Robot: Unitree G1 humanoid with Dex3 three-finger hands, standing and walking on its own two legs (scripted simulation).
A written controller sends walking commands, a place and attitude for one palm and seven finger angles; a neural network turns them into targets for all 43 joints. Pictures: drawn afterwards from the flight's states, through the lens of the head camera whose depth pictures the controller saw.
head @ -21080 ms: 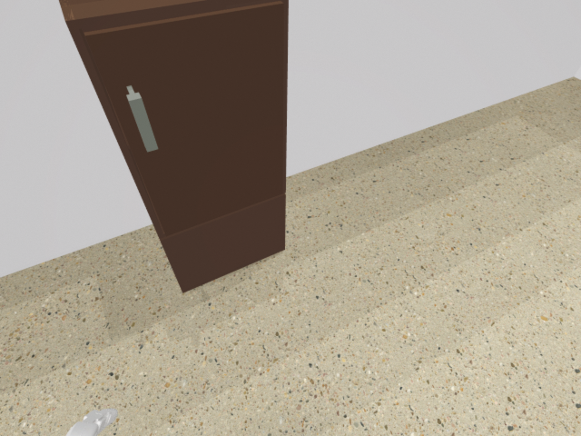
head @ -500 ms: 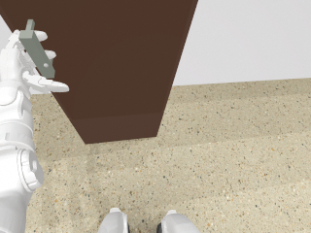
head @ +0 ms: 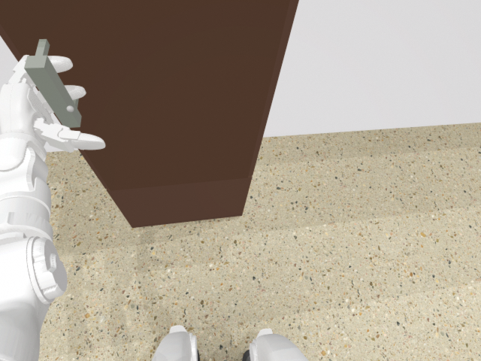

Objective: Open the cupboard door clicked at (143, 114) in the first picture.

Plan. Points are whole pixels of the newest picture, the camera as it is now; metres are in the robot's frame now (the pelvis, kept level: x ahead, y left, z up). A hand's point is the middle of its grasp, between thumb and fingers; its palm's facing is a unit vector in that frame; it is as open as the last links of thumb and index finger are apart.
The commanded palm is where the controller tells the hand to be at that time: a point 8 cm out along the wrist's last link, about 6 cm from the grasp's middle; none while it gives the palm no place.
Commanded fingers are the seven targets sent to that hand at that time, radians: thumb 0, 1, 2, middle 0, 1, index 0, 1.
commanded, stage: slide the fingers in behind the handle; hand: left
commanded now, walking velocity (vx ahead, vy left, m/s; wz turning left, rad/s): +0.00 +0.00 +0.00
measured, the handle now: (58, 85) +0.55 +0.26 +0.09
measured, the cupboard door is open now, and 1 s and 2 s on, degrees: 0 0 40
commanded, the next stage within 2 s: close the thumb around the handle in 0.06 s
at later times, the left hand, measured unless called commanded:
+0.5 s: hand (69, 108) +0.50 +0.24 +0.09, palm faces +0.08 -1.00 +0.00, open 10.7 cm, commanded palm +0.47 +0.27 +0.09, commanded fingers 0.00 0.51 0.73 -0.37 -1.31 -0.37 -1.31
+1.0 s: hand (69, 106) +0.50 +0.24 +0.09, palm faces +0.08 -1.00 -0.01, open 5.9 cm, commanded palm +0.47 +0.28 +0.09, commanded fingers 0.00 0.90 0.90 -0.40 -1.35 -0.40 -1.35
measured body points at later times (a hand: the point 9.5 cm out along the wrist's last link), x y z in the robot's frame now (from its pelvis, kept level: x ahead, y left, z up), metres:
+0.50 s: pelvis +0.00 +0.01 +0.00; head +0.11 +0.03 +0.44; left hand +0.49 +0.29 +0.09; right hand +0.01 -0.26 -0.11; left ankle +0.02 +0.10 -0.68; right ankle -0.01 -0.11 -0.68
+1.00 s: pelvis +0.00 +0.01 +0.00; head +0.11 +0.03 +0.43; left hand +0.49 +0.29 +0.09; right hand +0.00 -0.26 -0.11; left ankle +0.02 +0.10 -0.68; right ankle -0.01 -0.11 -0.68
